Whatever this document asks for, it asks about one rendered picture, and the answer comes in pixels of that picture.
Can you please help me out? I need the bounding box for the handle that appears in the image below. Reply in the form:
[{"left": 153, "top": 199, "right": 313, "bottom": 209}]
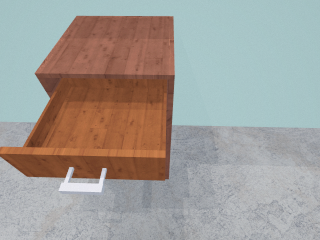
[{"left": 58, "top": 167, "right": 107, "bottom": 195}]

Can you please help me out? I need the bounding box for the drawer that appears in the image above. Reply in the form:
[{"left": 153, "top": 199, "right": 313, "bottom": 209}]
[{"left": 0, "top": 78, "right": 167, "bottom": 181}]

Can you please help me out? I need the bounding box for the cabinet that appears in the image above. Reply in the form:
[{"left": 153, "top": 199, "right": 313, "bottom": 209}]
[{"left": 34, "top": 16, "right": 175, "bottom": 180}]

